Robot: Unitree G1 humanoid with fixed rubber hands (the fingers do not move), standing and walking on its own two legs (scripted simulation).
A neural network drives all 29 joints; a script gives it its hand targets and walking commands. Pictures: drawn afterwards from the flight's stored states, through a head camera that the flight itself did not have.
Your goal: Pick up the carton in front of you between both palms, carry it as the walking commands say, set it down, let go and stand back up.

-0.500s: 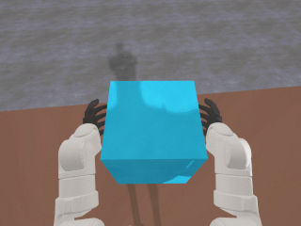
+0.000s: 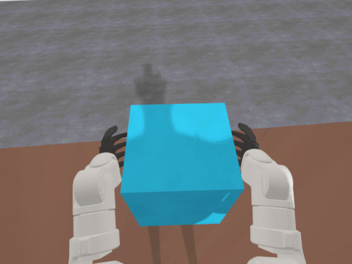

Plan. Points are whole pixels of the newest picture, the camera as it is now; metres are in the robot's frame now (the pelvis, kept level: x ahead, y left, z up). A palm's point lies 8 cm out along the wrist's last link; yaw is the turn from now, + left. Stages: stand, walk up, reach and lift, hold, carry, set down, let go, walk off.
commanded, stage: carry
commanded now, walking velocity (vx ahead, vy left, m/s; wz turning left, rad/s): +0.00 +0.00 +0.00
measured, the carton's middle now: (179, 169) +0.33 +0.00 +0.04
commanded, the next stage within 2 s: none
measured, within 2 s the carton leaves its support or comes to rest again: neither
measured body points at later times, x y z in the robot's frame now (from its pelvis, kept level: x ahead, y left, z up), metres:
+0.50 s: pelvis -0.03 -0.02 +0.01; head -0.06 -0.02 +0.46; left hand +0.30 +0.14 +0.11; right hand +0.30 -0.17 +0.11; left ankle +0.00 +0.07 -0.73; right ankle -0.04 -0.11 -0.72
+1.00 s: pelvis -0.04 -0.02 +0.00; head -0.06 -0.02 +0.45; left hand +0.29 +0.14 +0.11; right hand +0.29 -0.17 +0.11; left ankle +0.00 +0.07 -0.73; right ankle -0.04 -0.11 -0.72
